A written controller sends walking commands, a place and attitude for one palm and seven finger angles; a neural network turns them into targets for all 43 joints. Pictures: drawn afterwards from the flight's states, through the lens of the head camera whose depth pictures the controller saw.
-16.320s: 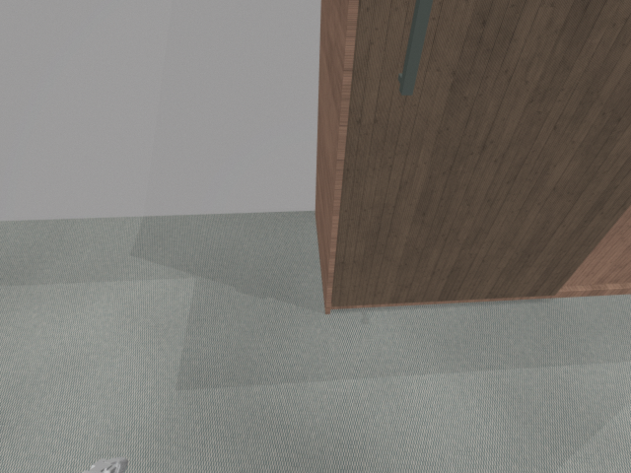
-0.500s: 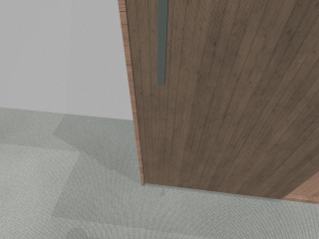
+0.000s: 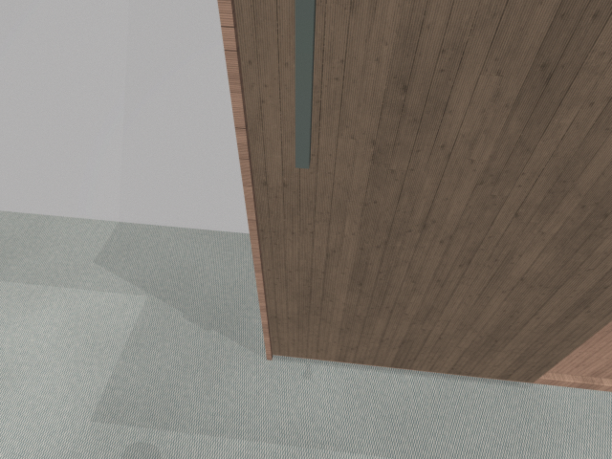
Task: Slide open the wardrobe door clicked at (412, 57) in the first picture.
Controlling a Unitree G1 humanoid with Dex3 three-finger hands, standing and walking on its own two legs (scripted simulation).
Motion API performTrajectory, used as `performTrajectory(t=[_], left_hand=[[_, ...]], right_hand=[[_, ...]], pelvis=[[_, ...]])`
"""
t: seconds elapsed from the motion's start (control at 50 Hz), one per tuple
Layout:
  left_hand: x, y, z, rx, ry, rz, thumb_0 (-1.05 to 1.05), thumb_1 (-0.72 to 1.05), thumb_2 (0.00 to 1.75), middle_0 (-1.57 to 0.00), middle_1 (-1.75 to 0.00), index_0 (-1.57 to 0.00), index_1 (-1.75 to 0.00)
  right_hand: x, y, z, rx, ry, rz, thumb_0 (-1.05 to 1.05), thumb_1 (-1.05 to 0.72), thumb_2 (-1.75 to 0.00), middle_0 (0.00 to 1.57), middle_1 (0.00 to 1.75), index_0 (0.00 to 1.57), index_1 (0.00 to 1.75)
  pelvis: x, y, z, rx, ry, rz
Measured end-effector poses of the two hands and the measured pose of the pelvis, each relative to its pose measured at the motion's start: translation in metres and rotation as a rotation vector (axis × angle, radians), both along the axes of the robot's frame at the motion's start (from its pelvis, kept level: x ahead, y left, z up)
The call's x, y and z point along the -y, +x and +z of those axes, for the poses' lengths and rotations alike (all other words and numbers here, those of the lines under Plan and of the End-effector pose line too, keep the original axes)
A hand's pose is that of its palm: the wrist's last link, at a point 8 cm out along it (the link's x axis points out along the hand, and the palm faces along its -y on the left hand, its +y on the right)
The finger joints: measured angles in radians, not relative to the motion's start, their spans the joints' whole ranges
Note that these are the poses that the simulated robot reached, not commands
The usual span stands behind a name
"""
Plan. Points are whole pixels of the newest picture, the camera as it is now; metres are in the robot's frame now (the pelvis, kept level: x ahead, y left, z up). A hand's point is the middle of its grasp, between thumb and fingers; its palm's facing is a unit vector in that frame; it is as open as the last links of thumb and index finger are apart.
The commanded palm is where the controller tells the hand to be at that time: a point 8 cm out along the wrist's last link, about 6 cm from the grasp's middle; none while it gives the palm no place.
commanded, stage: look again from close up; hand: left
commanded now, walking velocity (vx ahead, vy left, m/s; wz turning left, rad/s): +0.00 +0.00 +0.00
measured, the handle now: (305, 81) +0.54 +0.03 +0.24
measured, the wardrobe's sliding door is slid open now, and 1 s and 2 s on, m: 0.00 0.00 0.00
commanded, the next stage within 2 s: shuffle to correct the standing spot in 0.86 s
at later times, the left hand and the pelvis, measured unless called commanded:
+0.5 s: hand out of the picture +0.05 +0.24 -0.16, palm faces -0.03 -0.95 -0.31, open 7.4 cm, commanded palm none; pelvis +0.00 +0.01 +0.00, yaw +0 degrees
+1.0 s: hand out of the picture +0.08 +0.24 -0.16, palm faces -0.03 -0.94 -0.33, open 7.4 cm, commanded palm none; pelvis +0.01 +0.00 +0.00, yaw +0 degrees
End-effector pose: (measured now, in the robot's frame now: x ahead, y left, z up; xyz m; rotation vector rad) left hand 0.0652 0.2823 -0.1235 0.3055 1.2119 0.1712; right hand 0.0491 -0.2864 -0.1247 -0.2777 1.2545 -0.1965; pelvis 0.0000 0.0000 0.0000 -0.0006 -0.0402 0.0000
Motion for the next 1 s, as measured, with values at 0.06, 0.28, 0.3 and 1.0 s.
performTrajectory(t=[0.06, 0.28, 0.3, 1.0], left_hand=[[0.000, -0.006, -0.001, -0.014, -0.003, 0.005, 0.01, 0.90, 0.89, -0.21, -0.30, -0.20, -0.30], [-0.001, -0.020, -0.005, -0.047, -0.012, 0.018, 0.01, 0.90, 0.89, -0.21, -0.30, -0.20, -0.30], [-0.001, -0.020, -0.005, -0.049, -0.012, 0.018, 0.01, 0.90, 0.89, -0.21, -0.30, -0.20, -0.30], [-0.006, 0.009, 0.001, -0.020, 0.007, 0.006, 0.01, 0.90, 0.89, -0.21, -0.30, -0.20, -0.30]], right_hand=[[-0.001, -0.002, 0.000, -0.005, 0.000, 0.000, 0.01, -0.90, -0.90, 0.20, 0.30, 0.20, 0.30], [-0.006, -0.002, 0.000, -0.005, 0.003, 0.003, 0.01, -0.90, -0.90, 0.20, 0.30, 0.20, 0.30], [-0.006, -0.002, 0.000, -0.004, 0.004, 0.004, 0.01, -0.90, -0.90, 0.20, 0.30, 0.20, 0.30], [0.001, 0.019, 0.002, 0.009, -0.011, 0.012, 0.01, -0.90, -0.90, 0.20, 0.30, 0.20, 0.30]], pelvis=[[-0.001, -0.001, 0.000, 0.000, 0.000, 0.000], [-0.003, -0.002, 0.000, -0.001, 0.000, -0.001], [-0.004, -0.002, 0.000, -0.001, 0.000, -0.001], [-0.002, 0.011, 0.001, -0.013, 0.003, -0.002]])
